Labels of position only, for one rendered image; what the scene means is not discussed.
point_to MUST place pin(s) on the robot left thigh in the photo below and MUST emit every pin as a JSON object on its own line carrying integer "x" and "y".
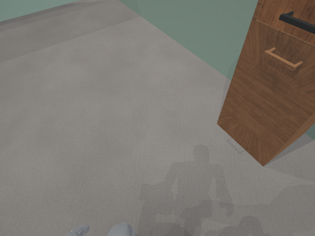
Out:
{"x": 123, "y": 229}

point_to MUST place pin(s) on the handle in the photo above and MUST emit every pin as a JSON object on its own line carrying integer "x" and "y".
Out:
{"x": 280, "y": 60}
{"x": 297, "y": 22}

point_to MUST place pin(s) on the cabinet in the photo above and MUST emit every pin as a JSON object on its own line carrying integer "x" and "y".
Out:
{"x": 267, "y": 106}

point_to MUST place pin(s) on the left robot hand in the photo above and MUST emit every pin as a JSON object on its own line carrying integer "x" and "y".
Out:
{"x": 79, "y": 231}

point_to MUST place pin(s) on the drawer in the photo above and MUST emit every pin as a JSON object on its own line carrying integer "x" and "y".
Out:
{"x": 303, "y": 10}

